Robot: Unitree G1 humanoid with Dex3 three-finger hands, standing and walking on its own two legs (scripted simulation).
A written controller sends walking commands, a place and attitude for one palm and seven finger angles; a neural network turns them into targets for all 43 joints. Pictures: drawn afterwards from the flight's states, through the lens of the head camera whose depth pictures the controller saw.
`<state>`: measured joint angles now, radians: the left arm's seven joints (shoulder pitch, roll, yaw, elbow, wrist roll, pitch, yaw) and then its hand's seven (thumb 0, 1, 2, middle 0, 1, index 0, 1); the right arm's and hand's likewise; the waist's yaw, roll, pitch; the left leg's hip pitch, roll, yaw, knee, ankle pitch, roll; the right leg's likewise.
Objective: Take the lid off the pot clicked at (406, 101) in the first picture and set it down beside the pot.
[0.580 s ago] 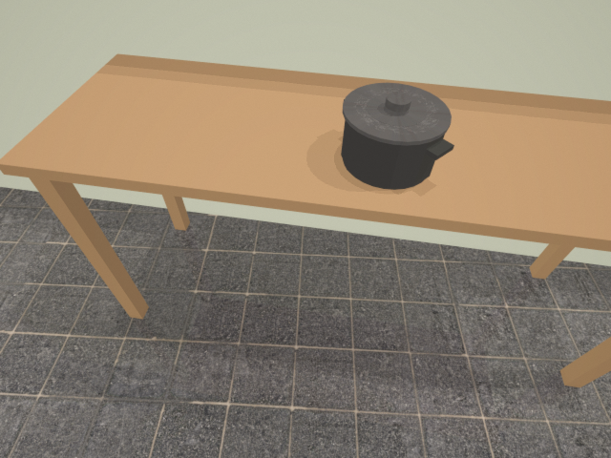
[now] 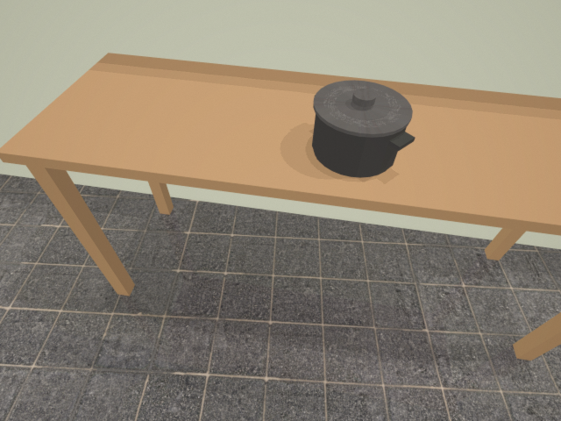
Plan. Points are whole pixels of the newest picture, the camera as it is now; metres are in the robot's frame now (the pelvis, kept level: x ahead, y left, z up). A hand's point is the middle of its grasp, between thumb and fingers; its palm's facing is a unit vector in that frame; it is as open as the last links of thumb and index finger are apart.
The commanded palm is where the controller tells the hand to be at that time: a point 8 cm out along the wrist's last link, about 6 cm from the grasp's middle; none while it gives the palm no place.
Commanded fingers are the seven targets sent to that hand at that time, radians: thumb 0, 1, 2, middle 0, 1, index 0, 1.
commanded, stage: look at it before walking up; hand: left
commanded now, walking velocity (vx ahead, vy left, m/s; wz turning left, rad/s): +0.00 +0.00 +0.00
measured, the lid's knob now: (364, 97) +0.72 -0.13 +0.10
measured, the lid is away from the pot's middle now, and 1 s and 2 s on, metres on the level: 0.00 0.00 0.00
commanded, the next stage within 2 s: turn to face it in 0.06 s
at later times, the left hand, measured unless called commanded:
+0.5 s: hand out of the picture +0.00 +0.16 -0.18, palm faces -0.02 -0.98 -0.18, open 7.4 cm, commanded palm none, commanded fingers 0.00 0.90 0.90 -0.20 -0.30 -0.20 -0.30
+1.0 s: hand out of the picture +0.13 +0.06 -0.18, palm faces -0.07 -0.99 -0.12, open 7.4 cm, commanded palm none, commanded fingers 0.00 0.90 0.90 -0.20 -0.30 -0.20 -0.30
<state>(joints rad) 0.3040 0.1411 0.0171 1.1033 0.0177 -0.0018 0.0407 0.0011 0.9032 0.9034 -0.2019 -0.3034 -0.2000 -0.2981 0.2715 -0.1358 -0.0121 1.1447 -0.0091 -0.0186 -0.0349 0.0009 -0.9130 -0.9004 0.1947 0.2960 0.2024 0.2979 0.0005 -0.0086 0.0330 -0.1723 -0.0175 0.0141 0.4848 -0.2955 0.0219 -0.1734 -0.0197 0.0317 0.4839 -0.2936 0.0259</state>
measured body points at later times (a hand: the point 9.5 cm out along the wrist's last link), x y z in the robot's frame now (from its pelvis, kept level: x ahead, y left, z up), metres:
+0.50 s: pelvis +0.01 -0.01 -0.01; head +0.02 -0.02 +0.44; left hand +0.00 +0.21 -0.16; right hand -0.01 -0.23 -0.17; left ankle -0.02 +0.10 -0.74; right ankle -0.02 -0.13 -0.72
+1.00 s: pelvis +0.14 -0.10 +0.00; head +0.16 -0.08 +0.45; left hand +0.14 +0.11 -0.17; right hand +0.19 -0.34 -0.14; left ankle +0.23 -0.01 -0.72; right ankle +0.05 -0.16 -0.74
